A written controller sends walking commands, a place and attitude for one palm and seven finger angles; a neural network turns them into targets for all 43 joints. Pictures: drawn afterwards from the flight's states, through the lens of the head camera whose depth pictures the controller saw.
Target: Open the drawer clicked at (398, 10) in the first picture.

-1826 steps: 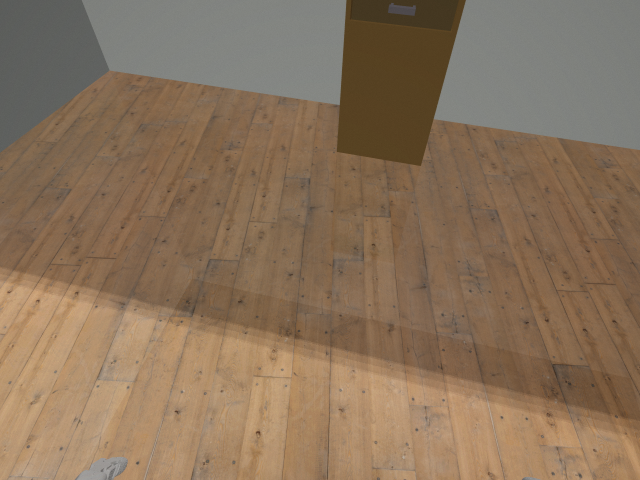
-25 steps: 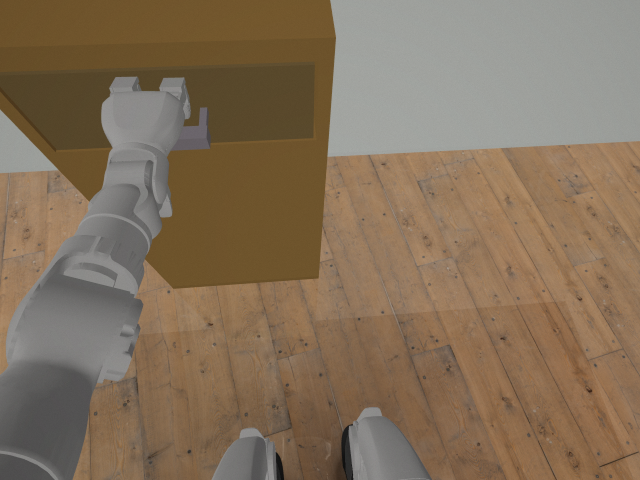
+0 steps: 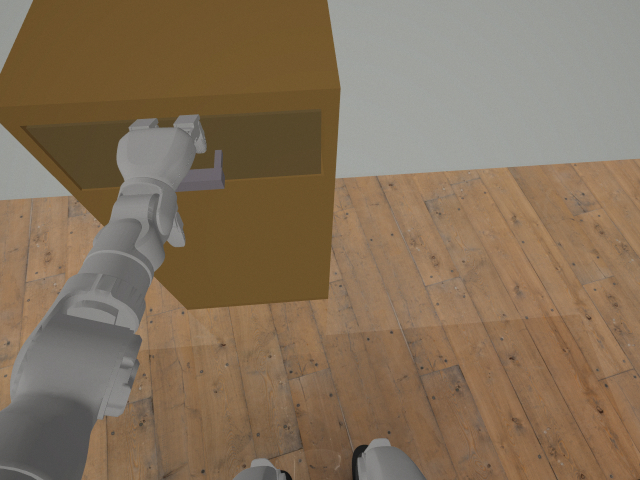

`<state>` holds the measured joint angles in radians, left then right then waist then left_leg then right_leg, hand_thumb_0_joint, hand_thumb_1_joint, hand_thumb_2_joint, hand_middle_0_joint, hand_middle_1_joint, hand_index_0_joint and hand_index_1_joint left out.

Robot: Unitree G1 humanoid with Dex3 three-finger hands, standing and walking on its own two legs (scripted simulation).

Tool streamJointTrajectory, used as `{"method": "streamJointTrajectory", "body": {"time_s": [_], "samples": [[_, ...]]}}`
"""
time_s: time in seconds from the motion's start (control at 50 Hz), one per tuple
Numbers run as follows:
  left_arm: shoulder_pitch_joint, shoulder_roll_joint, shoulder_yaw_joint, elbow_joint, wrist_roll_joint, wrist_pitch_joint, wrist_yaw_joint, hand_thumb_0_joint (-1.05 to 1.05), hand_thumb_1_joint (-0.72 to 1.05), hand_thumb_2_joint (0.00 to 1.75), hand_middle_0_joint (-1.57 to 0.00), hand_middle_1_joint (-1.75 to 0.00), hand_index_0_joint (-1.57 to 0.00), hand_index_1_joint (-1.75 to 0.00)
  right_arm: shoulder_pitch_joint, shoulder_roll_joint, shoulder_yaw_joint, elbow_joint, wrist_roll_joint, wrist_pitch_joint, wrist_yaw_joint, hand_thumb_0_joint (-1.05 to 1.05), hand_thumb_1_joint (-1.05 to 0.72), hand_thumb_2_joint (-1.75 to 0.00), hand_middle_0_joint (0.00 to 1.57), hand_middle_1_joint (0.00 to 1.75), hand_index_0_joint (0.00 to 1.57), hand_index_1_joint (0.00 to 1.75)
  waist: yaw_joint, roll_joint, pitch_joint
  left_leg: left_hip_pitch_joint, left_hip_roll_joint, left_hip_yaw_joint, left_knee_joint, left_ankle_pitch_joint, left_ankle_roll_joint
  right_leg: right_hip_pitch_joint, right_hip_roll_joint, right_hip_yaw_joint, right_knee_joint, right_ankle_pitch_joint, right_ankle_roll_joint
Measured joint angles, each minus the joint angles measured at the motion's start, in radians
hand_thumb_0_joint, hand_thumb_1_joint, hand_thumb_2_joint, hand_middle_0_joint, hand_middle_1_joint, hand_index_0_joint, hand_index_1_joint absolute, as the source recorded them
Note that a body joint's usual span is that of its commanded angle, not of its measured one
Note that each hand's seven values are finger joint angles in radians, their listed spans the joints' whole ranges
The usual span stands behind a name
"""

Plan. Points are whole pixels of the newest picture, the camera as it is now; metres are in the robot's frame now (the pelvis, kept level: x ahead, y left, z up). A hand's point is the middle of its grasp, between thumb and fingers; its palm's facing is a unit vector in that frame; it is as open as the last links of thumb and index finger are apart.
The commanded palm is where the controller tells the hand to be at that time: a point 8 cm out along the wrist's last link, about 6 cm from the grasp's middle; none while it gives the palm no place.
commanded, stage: lift the hand off the handle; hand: left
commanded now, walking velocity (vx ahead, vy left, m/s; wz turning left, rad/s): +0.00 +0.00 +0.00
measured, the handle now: (189, 169) +0.55 +0.16 -0.01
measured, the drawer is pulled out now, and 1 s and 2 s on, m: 0.00 0.00 0.00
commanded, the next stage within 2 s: draw the hand back to the body in 0.72 s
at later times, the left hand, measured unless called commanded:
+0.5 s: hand (158, 129) +0.51 +0.15 +0.11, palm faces +0.01 +0.00 -1.00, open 13.5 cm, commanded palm +0.49 +0.15 +0.18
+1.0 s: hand (141, 134) +0.49 +0.16 +0.13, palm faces +0.02 -0.01 -1.00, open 13.9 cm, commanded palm +0.44 +0.18 +0.19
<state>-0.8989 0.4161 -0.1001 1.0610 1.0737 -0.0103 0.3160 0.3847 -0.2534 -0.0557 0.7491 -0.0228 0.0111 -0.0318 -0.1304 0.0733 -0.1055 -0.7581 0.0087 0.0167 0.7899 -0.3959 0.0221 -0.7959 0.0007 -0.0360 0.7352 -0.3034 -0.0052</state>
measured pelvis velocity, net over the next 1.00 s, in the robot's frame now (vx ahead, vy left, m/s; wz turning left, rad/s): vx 0.02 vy -0.01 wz -0.02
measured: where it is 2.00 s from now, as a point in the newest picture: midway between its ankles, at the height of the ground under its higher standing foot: outside the picture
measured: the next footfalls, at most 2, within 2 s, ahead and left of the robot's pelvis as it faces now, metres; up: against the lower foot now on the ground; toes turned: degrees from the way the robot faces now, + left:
none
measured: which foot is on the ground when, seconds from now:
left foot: down 0.00-1.00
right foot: down 0.00-1.00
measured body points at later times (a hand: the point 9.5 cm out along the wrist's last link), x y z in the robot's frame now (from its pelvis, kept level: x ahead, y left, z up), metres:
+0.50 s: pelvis +0.02 -0.01 +0.02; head +0.09 -0.04 +0.47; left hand +0.50 +0.15 +0.17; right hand +0.08 -0.27 -0.12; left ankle -0.02 +0.10 -0.70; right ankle +0.02 -0.12 -0.70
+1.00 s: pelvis +0.02 -0.01 +0.03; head +0.08 -0.04 +0.47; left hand +0.48 +0.16 +0.18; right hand +0.08 -0.29 -0.11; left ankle -0.02 +0.10 -0.70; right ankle +0.02 -0.12 -0.70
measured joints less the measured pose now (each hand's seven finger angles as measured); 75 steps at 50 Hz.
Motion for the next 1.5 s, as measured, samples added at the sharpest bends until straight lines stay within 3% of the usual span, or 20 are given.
{"method": "streamJointTrajectory", "body": {"time_s": [0.26,0.56,0.68,0.74,0.82,0.92,1.04,1.18,1.3,1.44,1.5], "samples": [[0.018,-0.055,-0.051,-0.064,-0.018,0.046,-0.033,0.00,-0.49,0.30,-0.43,-1.22,-0.39,-1.21,-0.069,0.001,0.000,-0.010,0.014,0.019,0.004,0.01,-0.90,-0.90,0.20,0.30,0.20,0.30,0.041,0.007,0.008,0.156,-0.010,-0.003,-0.115,0.027,-0.001,0.151,-0.007,-0.002,-0.096,0.013,0.002],[-0.052,-0.045,-0.067,-0.083,-0.033,0.080,-0.097,0.00,-0.49,0.30,-0.38,-1.22,-0.36,-1.21,-0.106,-0.002,0.012,-0.023,0.030,0.048,0.002,0.01,-0.90,-0.90,0.20,0.30,0.20,0.30,0.065,0.010,0.009,0.277,-0.009,-0.002,-0.210,0.062,-0.011,0.256,-0.004,0.000,-0.159,0.032,-0.009],[-0.097,-0.027,-0.060,-0.046,-0.045,0.121,-0.168,0.00,-0.49,0.30,-0.34,-1.20,-0.33,-1.20,-0.107,-0.015,0.022,-0.028,0.040,0.075,-0.001,0.01,-0.90,-0.90,0.20,0.30,0.20,0.30,0.058,0.007,0.003,0.315,-0.005,0.009,-0.246,0.075,-0.015,0.284,0.002,0.011,-0.183,0.042,-0.012],[-0.085,-0.013,-0.051,-0.051,-0.050,0.109,-0.214,0.00,-0.49,0.30,-0.33,-1.20,-0.32,-1.20,-0.101,-0.021,0.023,-0.040,0.043,0.084,-0.008,0.01,-0.90,-0.90,0.20,0.30,0.20,0.30,0.055,0.005,0.003,0.328,-0.001,0.016,-0.256,0.078,-0.016,0.294,0.006,0.017,-0.190,0.047,-0.014],[-0.035,0.001,-0.038,-0.101,-0.050,0.052,-0.244,0.00,-0.49,0.30,-0.32,-1.20,-0.31,-1.20,-0.089,-0.025,0.016,-0.057,0.044,0.084,-0.017,0.01,-0.90,-0.90,0.20,0.30,0.20,0.30,0.057,-0.001,0.008,0.334,0.003,0.021,-0.258,0.078,-0.018,0.297,0.011,0.022,-0.192,0.048,-0.016],[0.048,0.008,-0.013,-0.189,-0.039,0.001,-0.211,0.00,-0.49,0.30,-0.32,-1.20,-0.31,-1.20,-0.078,-0.027,0.001,-0.063,0.043,0.077,-0.018,0.01,-0.91,-0.90,0.20,0.30,0.20,0.30,0.071,-0.004,0.012,0.333,0.005,0.025,-0.255,0.076,-0.018,0.294,0.013,0.026,-0.190,0.048,-0.017],[0.202,0.004,-0.014,-0.361,-0.056,0.047,-0.181,0.00,-0.49,0.30,-0.32,-1.20,-0.31,-1.20,-0.087,-0.022,-0.007,-0.056,0.052,0.084,-0.001,0.01,-0.91,-0.90,0.19,0.30,0.20,0.30,0.100,0.007,0.012,0.375,0.004,0.028,-0.279,0.080,-0.015,0.336,0.013,0.029,-0.214,0.053,-0.013],[0.362,0.002,-0.057,-0.567,-0.095,0.114,-0.242,0.00,-0.49,0.30,-0.32,-1.20,-0.31,-1.20,-0.160,-0.016,0.018,-0.069,0.068,0.099,-0.001,0.01,-0.91,-0.90,0.19,0.30,0.20,0.30,0.136,0.016,0.028,0.457,-0.006,0.019,-0.315,0.090,-0.010,0.422,0.004,0.021,-0.246,0.057,-0.008],[0.474,0.017,-0.067,-0.711,-0.114,0.092,-0.294,0.00,-0.49,0.30,-0.32,-1.20,-0.31,-1.20,-0.247,-0.011,0.040,-0.110,0.067,0.094,-0.013,0.01,-0.91,-0.90,0.19,0.30,0.20,0.30,0.172,0.015,0.047,0.505,-0.015,0.010,-0.334,0.100,-0.006,0.471,-0.006,0.013,-0.260,0.060,-0.004],[0.619,0.037,-0.049,-0.894,-0.127,0.073,-0.310,0.00,-0.49,0.30,-0.32,-1.20,-0.31,-1.20,-0.314,-0.005,0.053,-0.144,0.056,0.081,-0.009,0.01,-0.91,-0.90,0.19,0.30,0.20,0.30,0.214,0.014,0.059,0.540,-0.022,-0.003,-0.348,0.108,-0.005,0.514,-0.013,0.001,-0.279,0.065,0.000],[0.664,-0.024,0.036,-0.951,-0.621,0.036,-0.305,0.00,-0.48,0.30,-0.31,-1.19,-0.32,-1.19,-0.317,0.008,0.072,-0.169,0.063,0.044,-0.021,0.01,-0.91,-0.90,0.19,0.30,0.20,0.30,0.214,0.007,0.112,0.593,-0.024,-0.016,-0.357,0.110,-0.003,0.575,-0.016,-0.012,-0.293,0.065,0.001]]}}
